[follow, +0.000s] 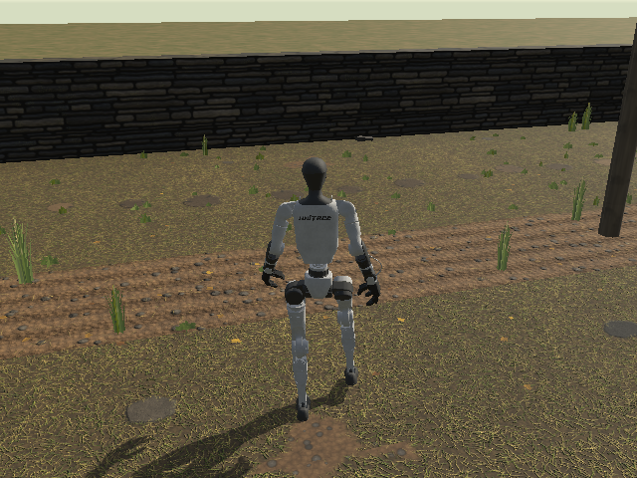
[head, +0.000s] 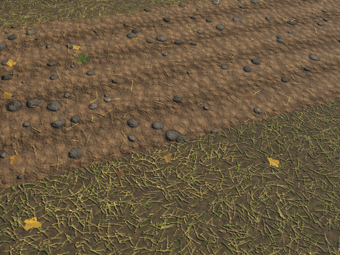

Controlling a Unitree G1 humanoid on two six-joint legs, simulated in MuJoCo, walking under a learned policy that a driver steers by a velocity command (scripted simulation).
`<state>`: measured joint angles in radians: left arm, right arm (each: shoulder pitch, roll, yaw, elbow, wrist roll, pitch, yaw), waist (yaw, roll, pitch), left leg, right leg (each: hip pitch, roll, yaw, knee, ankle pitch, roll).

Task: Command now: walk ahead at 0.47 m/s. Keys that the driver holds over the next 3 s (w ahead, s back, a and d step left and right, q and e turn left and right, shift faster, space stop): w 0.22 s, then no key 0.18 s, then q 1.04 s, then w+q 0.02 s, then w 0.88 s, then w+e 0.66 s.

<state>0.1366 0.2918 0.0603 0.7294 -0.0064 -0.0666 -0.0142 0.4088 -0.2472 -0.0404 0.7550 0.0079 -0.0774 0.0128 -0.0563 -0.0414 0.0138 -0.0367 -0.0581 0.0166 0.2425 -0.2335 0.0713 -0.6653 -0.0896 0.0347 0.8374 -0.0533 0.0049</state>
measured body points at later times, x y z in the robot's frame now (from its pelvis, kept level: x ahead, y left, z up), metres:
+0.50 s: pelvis +0.25 -0.05 +0.00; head +0.29 -0.06 +0.44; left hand +0.34 +0.22 -0.12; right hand +0.40 -0.32 -0.11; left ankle +0.34 +0.11 -0.69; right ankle +0.28 -0.13 -0.75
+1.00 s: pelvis +0.33 -0.01 -0.01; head +0.37 +0.03 +0.44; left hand +0.41 +0.31 -0.13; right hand +0.54 -0.25 -0.09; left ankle +0.36 +0.09 -0.75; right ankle +0.38 -0.16 -0.70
